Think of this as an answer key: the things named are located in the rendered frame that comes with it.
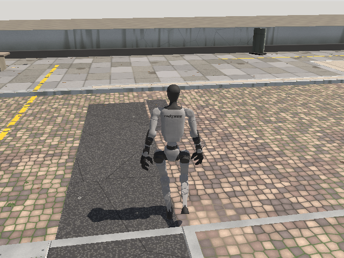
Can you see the left robot hand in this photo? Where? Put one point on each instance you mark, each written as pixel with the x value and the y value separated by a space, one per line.
pixel 143 162

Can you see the robot right upper arm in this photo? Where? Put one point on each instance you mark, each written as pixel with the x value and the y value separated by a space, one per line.
pixel 192 122

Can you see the robot left upper arm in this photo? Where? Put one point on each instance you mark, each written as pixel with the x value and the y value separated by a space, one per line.
pixel 153 121

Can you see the robot left forearm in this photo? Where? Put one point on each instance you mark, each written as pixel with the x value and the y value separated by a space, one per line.
pixel 147 146

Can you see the robot right forearm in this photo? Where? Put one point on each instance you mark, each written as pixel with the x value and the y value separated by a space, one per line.
pixel 197 143

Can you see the right robot thigh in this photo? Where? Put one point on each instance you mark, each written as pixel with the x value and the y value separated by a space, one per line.
pixel 184 157

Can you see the right robot hand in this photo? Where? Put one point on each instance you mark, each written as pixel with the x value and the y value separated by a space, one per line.
pixel 199 156

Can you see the right robot shin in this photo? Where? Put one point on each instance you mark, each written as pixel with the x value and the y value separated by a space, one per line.
pixel 184 191

